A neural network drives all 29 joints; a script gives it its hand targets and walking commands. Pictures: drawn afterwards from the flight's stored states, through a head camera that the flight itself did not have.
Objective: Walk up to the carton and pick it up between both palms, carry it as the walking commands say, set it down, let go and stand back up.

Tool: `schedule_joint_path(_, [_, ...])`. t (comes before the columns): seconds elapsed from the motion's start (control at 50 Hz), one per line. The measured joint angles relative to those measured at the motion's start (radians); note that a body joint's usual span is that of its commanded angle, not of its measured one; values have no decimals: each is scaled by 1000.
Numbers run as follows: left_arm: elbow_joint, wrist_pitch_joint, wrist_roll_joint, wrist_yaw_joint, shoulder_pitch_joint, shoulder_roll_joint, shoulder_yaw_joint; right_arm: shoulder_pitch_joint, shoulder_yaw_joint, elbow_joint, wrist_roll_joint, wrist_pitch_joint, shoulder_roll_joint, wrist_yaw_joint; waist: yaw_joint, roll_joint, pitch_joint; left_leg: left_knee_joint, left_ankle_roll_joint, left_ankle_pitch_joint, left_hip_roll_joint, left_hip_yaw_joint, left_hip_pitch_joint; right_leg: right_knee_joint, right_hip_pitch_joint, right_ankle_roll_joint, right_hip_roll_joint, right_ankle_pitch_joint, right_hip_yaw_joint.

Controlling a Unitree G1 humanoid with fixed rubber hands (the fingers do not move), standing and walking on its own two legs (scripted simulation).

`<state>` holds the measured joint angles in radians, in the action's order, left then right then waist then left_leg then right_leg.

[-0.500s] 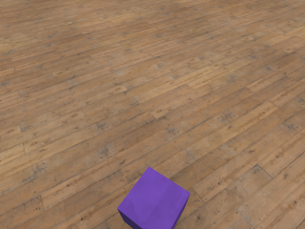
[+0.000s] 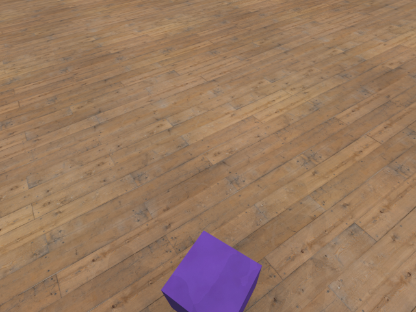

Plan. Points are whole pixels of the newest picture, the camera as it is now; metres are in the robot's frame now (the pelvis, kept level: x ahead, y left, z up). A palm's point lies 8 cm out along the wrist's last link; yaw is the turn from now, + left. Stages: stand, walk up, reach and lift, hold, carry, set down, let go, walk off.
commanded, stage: walk up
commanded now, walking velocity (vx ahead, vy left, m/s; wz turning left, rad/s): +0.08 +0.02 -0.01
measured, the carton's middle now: (213, 287) +0.37 +0.04 -0.63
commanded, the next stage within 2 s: none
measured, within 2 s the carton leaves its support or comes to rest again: neither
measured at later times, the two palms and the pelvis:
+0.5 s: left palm out of the picture +0.00 +0.48 -0.13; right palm out of the picture +0.05 -0.10 -0.11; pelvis -0.02 +0.17 +0.00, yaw -11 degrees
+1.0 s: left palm out of the picture +0.10 +0.54 -0.12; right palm out of the picture -0.16 +0.10 -0.10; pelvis -0.04 +0.33 +0.02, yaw -27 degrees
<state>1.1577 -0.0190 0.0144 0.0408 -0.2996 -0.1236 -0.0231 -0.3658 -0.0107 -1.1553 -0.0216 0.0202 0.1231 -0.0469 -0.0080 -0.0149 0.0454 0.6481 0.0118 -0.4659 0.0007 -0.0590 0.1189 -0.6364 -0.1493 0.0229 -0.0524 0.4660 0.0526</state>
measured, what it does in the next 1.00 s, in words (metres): steps to the left, turning right: left foot, then right foot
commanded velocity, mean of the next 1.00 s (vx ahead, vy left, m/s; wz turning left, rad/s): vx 0.00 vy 0.16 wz -0.38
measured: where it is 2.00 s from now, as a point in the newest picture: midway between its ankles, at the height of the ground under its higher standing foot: outside the picture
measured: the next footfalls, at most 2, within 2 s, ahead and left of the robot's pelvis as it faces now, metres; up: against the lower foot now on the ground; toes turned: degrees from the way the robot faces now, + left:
left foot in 0.44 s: +0.09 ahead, +0.28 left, +0.00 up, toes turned -7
right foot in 0.92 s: -0.10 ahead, +0.23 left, +0.00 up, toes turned -32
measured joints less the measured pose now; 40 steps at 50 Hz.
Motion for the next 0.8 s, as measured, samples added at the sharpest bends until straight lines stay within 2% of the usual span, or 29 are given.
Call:
schedule_joint_path(0.06, [-15, -18, 11, 6, -8, 8, 13, 8, 2, -3, 10, -20, 2, -1, -14, -2, 9, 118, -14, -25, 12, -13, 70, 60, 32, -8, 1, -35, 5])
schedule_joint_path(0.1, [-11, -16, 15, 9, -30, 13, 27, 27, 2, 6, 3, -30, 9, 5, -14, 2, 8, 85, -16, -56, 22, -21, 92, 104, 53, -5, 1, -61, 3])
schedule_joint_path(0.12, [-10, -10, 18, 9, -41, 16, 35, 42, -1, 14, -6, -31, 13, 9, -9, 2, 10, 37, -24, -10, 30, -23, 98, 118, 57, 0, 3, -71, 1])
schedule_joint_path(0.14, [-20, -3, 26, 6, -49, 21, 38, 62, -7, 27, -9, -36, 22, 10, -13, 3, 20, 46, -33, 30, 34, -26, 122, 117, 49, 5, 2, -77, -9])
schedule_joint_path(0.2, [-58, 2, 30, -3, -67, 21, 31, 131, -26, 69, -14, -48, 60, 10, -40, 15, 57, 159, -41, 5, 21, -9, 223, 113, 19, 20, -11, -99, -58])
schedule_joint_path(0.26, [-88, 11, 43, 4, -86, -2, 14, 177, -37, 123, -26, -73, 103, 27, -45, 16, 59, 214, -37, 63, 28, 10, 307, 142, 2, 49, -31, -127, -88])
schedule_joint_path(0.3, [-102, 17, 51, 13, -94, -28, -3, 208, -41, 164, -27, -86, 129, 42, -37, 12, 58, 207, -37, 100, 41, 28, 340, 159, -6, 72, -47, -144, -105])
schedule_joint_path(0.34, [-114, 25, 61, 17, -97, -63, -21, 229, -40, 204, -28, -94, 148, 62, -31, 12, 57, 171, -36, 116, 56, 45, 351, 164, -18, 101, -68, -152, -124])
schedule_joint_path(0.42, [-137, 49, 69, 18, -99, -144, -59, 251, -30, 268, -28, -99, 173, 103, -40, 33, 51, 51, -34, 152, 73, 71, 300, 140, -63, 160, -123, -145, -196])
schedule_joint_path(0.44, [-139, 59, 69, 16, -90, -168, -67, 254, -30, 275, -30, -91, 168, 104, -34, 49, 54, 26, -37, 173, 64, 61, 289, 99, -87, 149, -140, -124, -213])
schedule_joint_path(0.46, [-142, 71, 66, 16, -70, -194, -75, 258, -27, 277, -34, -83, 154, 102, -35, 68, 69, 43, -36, 175, 51, 39, 292, 13, -124, 119, -144, -67, -218])
schedule_joint_path(0.5, [-162, 90, 52, 24, -32, -220, -79, 258, -7, 284, -38, -77, 132, 93, -35, 52, 90, 55, -18, 170, 69, 14, 288, -245, -219, 74, -71, 88, -181])
schedule_joint_path(0.52, [-176, 94, 44, 24, -14, -225, -80, 253, 2, 289, -38, -77, 121, 87, -29, 39, 95, 32, -5, 182, 77, 3, 275, -368, -260, 56, -30, 123, -153])
schedule_joint_path(0.56, [-200, 93, 31, 14, 21, -233, -89, 242, 16, 300, -34, -82, 95, 71, -15, 28, 101, -45, 18, 228, 77, -28, 240, -553, -325, 33, 32, 118, -98])
schedule_joint_path(0.6, [-220, 89, 29, 6, 48, -234, -94, 229, 19, 310, -29, -87, 74, 55, -2, 24, 94, -111, 42, 267, 65, -65, 214, -642, -359, 22, 64, 72, -36])
schedule_joint_path(0.68, [-250, 100, 30, -3, 80, -203, -83, 198, 13, 313, -18, -83, 52, 27, 19, 17, 54, -175, 87, 299, 31, -151, 200, -586, -339, 10, 80, 14, 41])
schedule_joint_path(0.74, [-274, 117, 27, -20, 110, -155, -67, 154, 6, 293, -4, -69, 52, 4, 32, 2, 12, -200, 113, 310, 6, -197, 209, -469, -291, 2, 83, 3, 35])
schedule_joint_path(0.8, [-291, 124, 21, -41, 131, -109, -50, 108, -5, 257, 11, -64, 56, -14, 35, -8, -26, -247, 114, 330, -9, -235, 200, -331, -222, -14, 79, 5, 13])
